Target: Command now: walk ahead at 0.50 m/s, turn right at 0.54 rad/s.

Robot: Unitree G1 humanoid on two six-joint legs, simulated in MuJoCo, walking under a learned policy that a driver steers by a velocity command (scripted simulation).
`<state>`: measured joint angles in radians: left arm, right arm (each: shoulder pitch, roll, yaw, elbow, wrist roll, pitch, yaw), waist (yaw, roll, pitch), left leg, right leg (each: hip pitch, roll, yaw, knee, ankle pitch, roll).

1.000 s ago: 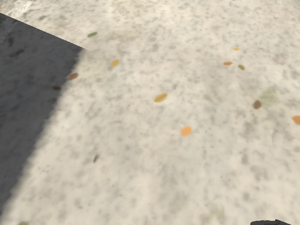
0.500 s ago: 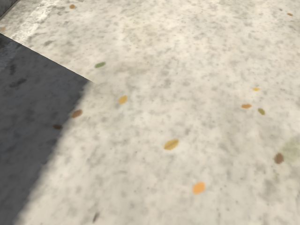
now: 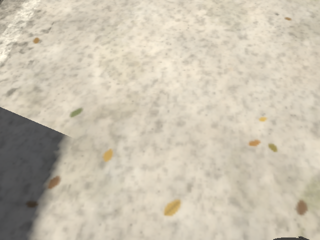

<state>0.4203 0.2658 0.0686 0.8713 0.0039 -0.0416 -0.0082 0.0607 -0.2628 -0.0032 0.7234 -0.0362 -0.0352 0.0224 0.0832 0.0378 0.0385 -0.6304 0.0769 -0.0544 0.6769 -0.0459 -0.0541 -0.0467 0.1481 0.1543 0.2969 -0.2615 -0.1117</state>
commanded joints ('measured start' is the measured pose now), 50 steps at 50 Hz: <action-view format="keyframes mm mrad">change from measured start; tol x16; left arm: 1 58 174 43 -45 11 -5 14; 30 -281 70 -49 -47 3 35 28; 50 -180 46 -56 167 0 28 49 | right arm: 1 -127 -84 -15 -110 8 -27 -1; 6 324 -229 -58 -24 -25 -70 -48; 50 272 -25 -13 349 25 42 -60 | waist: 1 7 -111 -13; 5 -149 -63 -128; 7 -110 270 -389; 11 -85 35 -106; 23 -81 114 -120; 28 -158 -193 -108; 50 -95 -39 0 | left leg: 1 38 -60 30 -79 -14 14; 5 495 -67 16 -261 -12 95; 7 916 412 -583 -274 319 315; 15 502 162 -74 -349 727 254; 23 421 127 -13 -342 448 233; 28 358 -41 57 -260 -297 93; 50 514 15 14 -352 -98 79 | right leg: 1 28 -259 210 22 493 -95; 5 -63 -173 157 357 659 -1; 6 -184 -119 81 620 378 30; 7 -440 45 -41 883 -339 67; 8 -502 -47 -25 963 -303 59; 25 -87 -129 -155 145 128 88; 28 -52 -414 126 51 448 -37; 31 -211 -275 51 16 151 25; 50 -133 -231 -7 18 244 40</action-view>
